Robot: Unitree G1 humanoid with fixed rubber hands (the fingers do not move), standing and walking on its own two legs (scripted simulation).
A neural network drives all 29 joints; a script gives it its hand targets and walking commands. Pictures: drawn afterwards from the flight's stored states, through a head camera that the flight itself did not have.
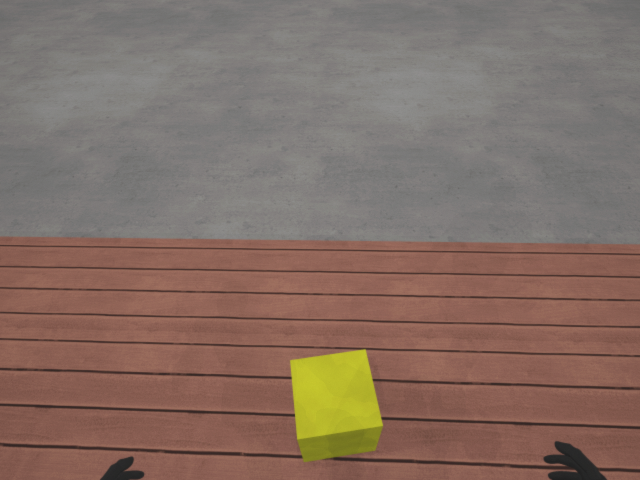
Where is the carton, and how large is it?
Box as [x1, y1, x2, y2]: [290, 349, 382, 461]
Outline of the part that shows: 365,349 290,360 297,440 304,461 375,449 382,427 382,423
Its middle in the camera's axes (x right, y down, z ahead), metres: +0.04 +0.47 +1.09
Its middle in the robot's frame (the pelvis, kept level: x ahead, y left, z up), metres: +0.41 +0.01 -0.66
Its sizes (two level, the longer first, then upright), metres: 0.210 0.200 0.250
